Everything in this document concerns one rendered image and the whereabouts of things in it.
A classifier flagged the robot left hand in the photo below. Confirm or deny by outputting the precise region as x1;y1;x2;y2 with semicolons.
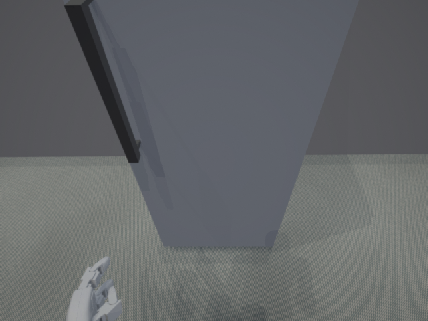
66;257;122;321

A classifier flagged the fridge door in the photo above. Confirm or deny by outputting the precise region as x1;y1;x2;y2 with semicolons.
63;0;359;247

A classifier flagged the handle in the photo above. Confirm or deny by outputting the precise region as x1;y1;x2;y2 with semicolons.
64;0;141;163

